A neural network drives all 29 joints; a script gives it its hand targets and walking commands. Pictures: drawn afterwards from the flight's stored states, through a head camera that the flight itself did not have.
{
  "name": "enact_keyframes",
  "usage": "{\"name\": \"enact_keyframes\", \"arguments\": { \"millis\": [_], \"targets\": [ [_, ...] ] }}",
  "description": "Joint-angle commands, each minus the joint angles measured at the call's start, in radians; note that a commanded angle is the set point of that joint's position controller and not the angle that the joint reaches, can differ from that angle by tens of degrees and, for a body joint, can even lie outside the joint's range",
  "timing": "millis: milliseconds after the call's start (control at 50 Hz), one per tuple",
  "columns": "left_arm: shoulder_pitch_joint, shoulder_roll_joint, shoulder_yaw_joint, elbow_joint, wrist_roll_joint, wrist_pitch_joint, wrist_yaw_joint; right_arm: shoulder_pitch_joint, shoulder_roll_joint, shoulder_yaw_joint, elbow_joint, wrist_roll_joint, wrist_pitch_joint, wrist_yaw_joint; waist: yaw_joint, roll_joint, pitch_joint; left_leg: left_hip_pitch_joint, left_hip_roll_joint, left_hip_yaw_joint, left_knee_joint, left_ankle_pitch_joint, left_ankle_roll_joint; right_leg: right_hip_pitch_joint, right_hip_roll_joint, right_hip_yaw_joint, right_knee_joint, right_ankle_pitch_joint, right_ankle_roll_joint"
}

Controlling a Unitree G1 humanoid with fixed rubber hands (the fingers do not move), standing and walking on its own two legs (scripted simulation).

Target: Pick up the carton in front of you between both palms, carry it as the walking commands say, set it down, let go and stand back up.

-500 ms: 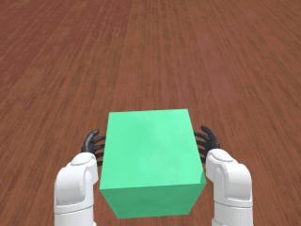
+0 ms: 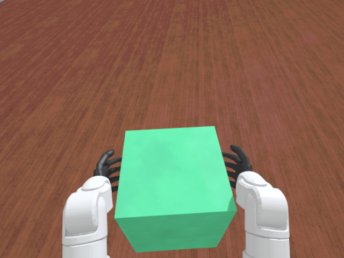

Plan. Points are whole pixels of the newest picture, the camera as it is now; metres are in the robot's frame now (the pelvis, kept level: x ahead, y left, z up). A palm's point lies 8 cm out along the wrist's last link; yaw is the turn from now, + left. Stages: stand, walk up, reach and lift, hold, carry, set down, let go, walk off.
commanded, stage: carry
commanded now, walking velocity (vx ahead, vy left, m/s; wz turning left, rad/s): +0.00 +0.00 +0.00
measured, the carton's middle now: (173, 192) +0.29 +0.00 +0.00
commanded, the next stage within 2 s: none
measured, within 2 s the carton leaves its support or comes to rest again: neither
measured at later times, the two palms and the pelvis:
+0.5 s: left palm (107, 155) +0.34 +0.16 +0.07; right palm (232, 155) +0.34 -0.14 +0.08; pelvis +0.08 +0.01 -0.01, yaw -1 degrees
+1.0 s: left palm (114, 161) +0.37 +0.16 +0.01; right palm (223, 156) +0.38 -0.14 +0.01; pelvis +0.11 +0.00 -0.03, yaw +1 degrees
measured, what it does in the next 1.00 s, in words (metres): walks ahead: left foot, then right foot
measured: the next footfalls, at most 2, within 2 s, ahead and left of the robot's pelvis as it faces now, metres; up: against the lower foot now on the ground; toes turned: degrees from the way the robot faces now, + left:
left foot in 0.12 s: +0.02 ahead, +0.11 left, +0.00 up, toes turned +10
right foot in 0.74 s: +0.14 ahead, -0.11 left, +0.00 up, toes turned +21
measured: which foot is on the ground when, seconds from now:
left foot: down 0.00-0.00, up 0.02-0.10, down 0.12-1.00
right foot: down 0.00-0.62, up 0.64-0.72, down 0.74-1.00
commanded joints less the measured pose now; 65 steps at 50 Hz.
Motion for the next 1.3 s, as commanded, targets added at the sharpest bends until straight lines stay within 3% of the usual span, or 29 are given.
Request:
{"name": "enact_keyframes", "arguments": {
  "millis": [0, 20, 40, 80, 100, 120, 140, 180, 220, 240, 280, 320, 400, 440, 480, 520, 540, 560, 580, 600, 620, 660, 720, 760, 780, 880, 940, 1140, 1280],
  "targets": [
    [-0.465, -0.93, -0.716, -0.093, -0.425, -0.011, -0.257, -0.419, 0.95, 0.718, -0.069, 0.421, 0.01, 0.256, 0.031, -0.221, -0.264, -0.467, -0.112, 0.036, 0.095, -0.232, -0.011, 0.688, -0.151, 0.183, 0.076, 1.428, -0.108],
    [-0.446, -0.929, -0.71, -0.077, -0.418, -0.009, -0.254, -0.426, 0.934, 0.724, -0.068, 0.424, 0.012, 0.257, 0.042, -0.181, -0.259, -0.51, -0.104, -0.001, 0.013, -0.334, -0.001, 0.706, -0.207, 0.246, 0.096, 1.461, -0.155],
    [-0.445, -0.922, -0.716, -0.096, -0.413, -0.011, -0.249, -0.411, 0.92, 0.719, -0.068, 0.428, 0.015, 0.258, 0.028, -0.143, -0.281, -0.355, -0.076, -0.048, -0.158, -0.196, 0.015, 0.586, -0.21, 0.235, 0.095, 1.267, -0.151],
    [-0.459, -0.911, -0.71, -0.114, -0.415, -0.009, -0.246, -0.389, 0.912, 0.706, -0.059, 0.411, 0.018, 0.26, 0.002, -0.066, -0.288, 0.127, -0.035, -0.047, -0.344, 0.351, 0.024, 0.168, -0.114, 0.128, 0.099, 0.53, -0.042],
    [-0.454, -0.904, -0.706, -0.095, -0.41, -0.003, -0.247, -0.373, 0.9, 0.7, -0.047, 0.4, 0.023, 0.26, 0.001, 0.022, -0.272, 0.323, 0.103, -0.13, -0.203, 0.806, 0.06, -0.09, -0.074, 0.088, 0.12, 0.115, 0.001],
    [-0.486, -0.882, -0.711, -0.094, -0.418, 0.01, -0.25, -0.376, 0.895, 0.689, -0.009, 0.388, 0.024, 0.257, -0.01, 0.177, -0.228, 0.357, 0.2, -0.211, -0.095, 1.292, 0.124, -0.199, 0.003, 0.071, 0.181, -0.231, 0.024],
    [-0.49, -0.879, -0.721, -0.07, -0.424, 0.023, -0.255, -0.354, 0.879, 0.667, 0.013, 0.374, 0.026, 0.254, -0.018, 0.227, -0.227, 0.386, 0.233, -0.215, -0.059, 1.362, 0.173, -0.24, 0.0, 0.095, 0.156, -0.287, 0.017],
    [-0.5, -0.878, -0.732, -0.054, -0.437, 0.024, -0.263, -0.349, 0.897, 0.656, 0.035, 0.373, 0.023, 0.254, -0.012, 0.194, -0.227, 0.322, 0.199, -0.17, -0.047, 1.133, 0.16, -0.198, -0.03, 0.1, 0.054, -0.146, 0.014],
    [-0.519, -0.915, -0.729, -0.051, -0.443, 0.012, -0.272, -0.381, 0.932, 0.667, 0.024, 0.379, 0.014, 0.256, -0.009, 0.144, -0.26, 0.193, 0.126, -0.096, -0.014, 0.902, 0.096, -0.03, -0.047, 0.085, -0.016, 0.188, 0.023],
    [-0.534, -0.934, -0.723, -0.042, -0.442, 0.003, -0.274, -0.435, 0.954, 0.69, -0.007, 0.398, 0.012, 0.26, -0.016, 0.036, -0.272, 0.126, 0.087, -0.075, 0.019, 0.784, 0.072, 0.033, -0.075, 0.106, 0.089, 0.507, 0.016],
    [-0.528, -0.963, -0.72, -0.046, -0.447, -0.011, -0.274, -0.48, 0.975, 0.717, -0.047, 0.422, 0.003, 0.263, -0.012, -0.061, -0.307, 0.037, 0.046, -0.061, 0.039, 0.605, 0.05, 0.122, -0.111, 0.116, 0.144, 0.772, 0.0],
    [-0.525, -0.963, -0.713, -0.066, -0.437, -0.02, -0.269, -0.5, 0.978, 0.726, -0.061, 0.434, 0.002, 0.263, -0.011, -0.048, -0.319, 0.053, 0.035, -0.057, 0.024, 0.601, 0.042, 0.12, -0.106, 0.105, 0.156, 0.766, -0.001],
    [-0.48, -0.95, -0.707, -0.06, -0.42, -0.019, -0.26, -0.439, 0.959, 0.722, -0.039, 0.43, 0.007, 0.264, -0.012, 0.046, -0.27, 0.191, 0.067, -0.071, 0.002, 0.898, 0.055, -0.005, -0.034, 0.037, 0.06, 0.375, 0.034],
    [-0.468, -0.95, -0.71, -0.064, -0.417, -0.02, -0.26, -0.409, 0.967, 0.723, -0.035, 0.428, 0.003, 0.264, -0.013, 0.068, -0.255, 0.196, 0.059, -0.058, 0.033, 0.929, 0.053, 0.027, -0.02, 0.017, -0.009, 0.412, 0.036],
    [-0.448, -0.949, -0.71, -0.054, -0.409, -0.026, -0.264, -0.393, 0.969, 0.73, -0.031, 0.421, -0.004, 0.268, -0.007, -0.025, -0.261, 0.004, 0.018, -0.019, 0.056, 0.651, 0.029, 0.24, -0.048, 0.038, 0.004, 0.746, 0.023],
    [-0.401, -0.951, -0.708, -0.018, -0.392, -0.038, -0.268, -0.377, 0.967, 0.737, -0.017, 0.411, -0.014, 0.271, 0.0, -0.168, -0.237, -0.263, -0.068, 0.03, -0.095, 0.057, 0.004, 0.497, -0.13, 0.113, 0.095, 1.192, -0.04],
    [-0.396, -0.958, -0.712, 0.004, -0.387, -0.045, -0.269, -0.39, 0.968, 0.744, -0.005, 0.409, -0.02, 0.272, -0.001, -0.174, -0.214, -0.248, -0.093, 0.028, -0.227, -0.01, 0.008, 0.496, -0.143, 0.122, 0.136, 1.242, -0.064],
    [-0.394, -0.952, -0.715, -0.004, -0.385, -0.058, -0.269, -0.395, 0.966, 0.75, -0.003, 0.408, -0.029, 0.276, -0.004, -0.13, -0.222, -0.078, -0.09, 0.022, -0.351, 0.158, 0.013, 0.378, -0.135, 0.099, 0.183, 1.136, -0.06],
    [-0.422, -0.949, -0.72, -0.01, -0.383, -0.067, -0.268, -0.39, 0.966, 0.746, 0.022, 0.398, -0.038, 0.28, -0.009, -0.038, -0.219, 0.143, -0.05, -0.001, -0.349, 0.516, 0.014, 0.169, -0.102, 0.063, 0.254, 0.837, -0.037],
    [-0.448, -0.949, -0.727, -0.022, -0.382, -0.077, -0.268, -0.377, 0.968, 0.741, 0.04, 0.387, -0.048, 0.282, -0.012, 0.131, -0.195, 0.427, 0.043, -0.057, -0.199, 1.05, 0.046, -0.185, -0.025, 0.002, 0.343, 0.202, -0.006],
    [-0.432, -0.932, -0.724, -0.009, -0.376, -0.086, -0.268, -0.324, 0.965, 0.727, 0.072, 0.377, -0.06, 0.284, -0.028, 0.211, -0.173, 0.607, 0.147, -0.159, -0.09, 1.417, 0.135, -0.457, 0.037, -0.004, 0.303, -0.323, 0.007],
    [-0.397, -0.92, -0.721, 0.033, -0.358, -0.114, -0.273, -0.311, 0.938, 0.707, 0.08, 0.357, -0.091, 0.284, -0.034, 0.147, -0.167, 0.505, 0.194, -0.184, -0.093, 1.247, 0.176, -0.361, 0.01, 0.058, 0.118, -0.266, -0.011],
    [-0.387, -0.918, -0.709, 0.046, -0.326, -0.16, -0.275, -0.318, 0.921, 0.693, 0.084, 0.322, -0.142, 0.289, -0.007, 0.157, -0.214, 0.142, 0.097, -0.049, -0.064, 0.679, 0.081, 0.053, -0.007, 0.036, -0.049, 0.262, -0.008],
    [-0.381, -0.906, -0.671, 0.094, -0.299, -0.195, -0.275, -0.346, 0.914, 0.7, 0.089, 0.321, -0.168, 0.293, -0.011, -0.041, -0.269, -0.022, 0.019, -0.052, -0.034, 0.17, 0.022, 0.214, -0.162, 0.192, 0.062, 0.838, -0.091],
    [-0.366, -0.902, -0.659, 0.117, -0.292, -0.217, -0.274, -0.358, 0.909, 0.703, 0.098, 0.318, -0.184, 0.294, -0.009, -0.095, -0.264, -0.049, 0.02, -0.082, -0.058, 0.046, 0.015, 0.226, -0.192, 0.208, 0.085, 0.845, -0.119],
    [-0.407, -0.884, -0.649, 0.112, -0.281, -0.329, -0.275, -0.364, 0.891, 0.674, 0.129, 0.28, -0.289, 0.281, -0.011, -0.019, -0.282, 0.058, 0.056, -0.081, -0.037, 0.38, 0.022, 0.082, -0.123, 0.117, 0.165, 0.666, -0.071],
    [-0.402, -0.855, -0.63, 0.151, -0.254, -0.379, -0.273, -0.317, 0.864, 0.623, 0.199, 0.227, -0.343, 0.272, -0.01, 0.008, -0.3, 0.075, 0.057, -0.076, -0.016, 0.452, 0.027, 0.072, -0.112, 0.105, 0.177, 0.628, -0.065],
    [-0.47, -0.857, -0.441, 0.454, -0.118, -0.575, -0.285, -0.411, 0.877, 0.439, 0.475, 0.098, -0.545, 0.282, -0.004, 0.006, -0.234, 0.039, 0.062, -0.079, -0.046, 0.332, 0.04, 0.035, -0.111, 0.102, 0.141, 0.458, -0.054],
    [-0.527, -0.944, -0.487, 0.454, -0.14, -0.606, -0.299, -0.456, 0.966, 0.487, 0.49, 0.124, -0.573, 0.296, -0.006, 0.004, -0.251, 0.028, 0.06, -0.085, -0.062, 0.254, 0.045, 0.05, -0.12, 0.108, 0.118, 0.42, -0.052]
  ]
}}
